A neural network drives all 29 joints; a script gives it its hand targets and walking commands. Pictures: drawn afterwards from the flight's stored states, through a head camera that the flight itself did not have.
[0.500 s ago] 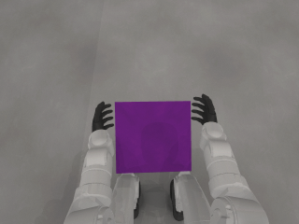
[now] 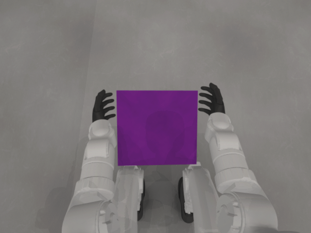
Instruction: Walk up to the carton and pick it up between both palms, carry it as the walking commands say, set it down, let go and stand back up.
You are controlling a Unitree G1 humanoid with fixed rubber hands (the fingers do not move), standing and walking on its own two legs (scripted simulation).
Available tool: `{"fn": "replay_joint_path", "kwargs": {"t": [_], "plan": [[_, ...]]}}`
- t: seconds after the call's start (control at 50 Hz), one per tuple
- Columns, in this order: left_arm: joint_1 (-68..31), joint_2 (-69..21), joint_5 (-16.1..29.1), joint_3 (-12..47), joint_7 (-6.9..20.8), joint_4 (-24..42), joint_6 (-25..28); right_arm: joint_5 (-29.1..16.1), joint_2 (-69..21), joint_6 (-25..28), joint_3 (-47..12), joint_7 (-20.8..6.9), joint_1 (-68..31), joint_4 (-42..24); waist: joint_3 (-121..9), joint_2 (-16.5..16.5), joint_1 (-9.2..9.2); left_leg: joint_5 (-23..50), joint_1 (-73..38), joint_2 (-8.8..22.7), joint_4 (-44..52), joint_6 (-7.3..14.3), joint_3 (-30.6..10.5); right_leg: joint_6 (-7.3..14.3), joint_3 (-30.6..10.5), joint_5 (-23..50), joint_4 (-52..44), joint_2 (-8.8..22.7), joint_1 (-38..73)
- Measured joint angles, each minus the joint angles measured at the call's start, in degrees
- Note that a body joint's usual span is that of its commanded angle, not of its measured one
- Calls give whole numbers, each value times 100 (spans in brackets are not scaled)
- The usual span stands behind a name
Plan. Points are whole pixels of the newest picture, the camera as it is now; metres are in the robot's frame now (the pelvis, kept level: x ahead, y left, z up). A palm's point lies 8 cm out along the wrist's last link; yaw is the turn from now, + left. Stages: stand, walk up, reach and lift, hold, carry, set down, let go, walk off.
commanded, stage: set down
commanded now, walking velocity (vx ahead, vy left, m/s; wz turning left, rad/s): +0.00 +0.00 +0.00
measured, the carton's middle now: (156, 125) +0.40 +0.02 -0.20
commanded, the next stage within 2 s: none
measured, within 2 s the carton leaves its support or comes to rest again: neither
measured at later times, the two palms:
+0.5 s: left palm (108, 119) +0.42 +0.17 -0.18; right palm (205, 113) +0.43 -0.13 -0.17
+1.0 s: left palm (116, 118) +0.45 +0.17 -0.30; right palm (196, 118) +0.45 -0.14 -0.30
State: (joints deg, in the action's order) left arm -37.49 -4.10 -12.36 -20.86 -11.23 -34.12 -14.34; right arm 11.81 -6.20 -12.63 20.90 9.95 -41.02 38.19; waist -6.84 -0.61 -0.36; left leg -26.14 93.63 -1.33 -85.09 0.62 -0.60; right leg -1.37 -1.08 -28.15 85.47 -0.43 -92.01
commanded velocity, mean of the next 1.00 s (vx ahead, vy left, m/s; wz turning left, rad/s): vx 0.00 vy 0.00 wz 0.00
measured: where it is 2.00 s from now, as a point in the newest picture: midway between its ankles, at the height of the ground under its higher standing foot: (161, 206)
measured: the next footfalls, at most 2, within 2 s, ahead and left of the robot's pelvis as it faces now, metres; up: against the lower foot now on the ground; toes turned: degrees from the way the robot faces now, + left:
none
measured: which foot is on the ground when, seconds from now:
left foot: down 0.00-1.00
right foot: down 0.00-1.00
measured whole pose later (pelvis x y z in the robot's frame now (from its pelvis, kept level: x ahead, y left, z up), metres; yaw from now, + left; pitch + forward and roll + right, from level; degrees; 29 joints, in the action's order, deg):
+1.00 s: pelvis -0.05 +0.00 -0.13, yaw +0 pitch +30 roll -1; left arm -71.1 11.0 -2.3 -13.5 -12.2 -35.5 -17.3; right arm 5.1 3.5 -14.8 20.6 12.9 -70.5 34.3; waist 29.7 -0.6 0.4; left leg -25.9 113.1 -2.1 -109.4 0.7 -0.6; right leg -2.2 -1.1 -28.9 110.2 -0.8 -111.0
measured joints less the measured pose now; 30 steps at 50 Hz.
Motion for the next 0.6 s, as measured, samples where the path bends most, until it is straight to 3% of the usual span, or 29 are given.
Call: {"fn": "replay_joint_path", "kwargs": {"t": [0.6], "plan": [[-1339,419,142,0,-55,-101,-110,0,383,-161,0,54,-1255,1,551,0,0,0,1928,-46,-1339,6,-6,-58,0,-54,1361,-12,-1898]]}}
